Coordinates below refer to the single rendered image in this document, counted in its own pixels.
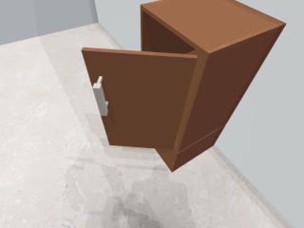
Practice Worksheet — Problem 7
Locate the handle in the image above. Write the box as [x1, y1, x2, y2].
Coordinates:
[92, 76, 108, 116]

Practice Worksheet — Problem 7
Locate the cupboard door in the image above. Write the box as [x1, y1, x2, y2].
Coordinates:
[81, 47, 198, 150]

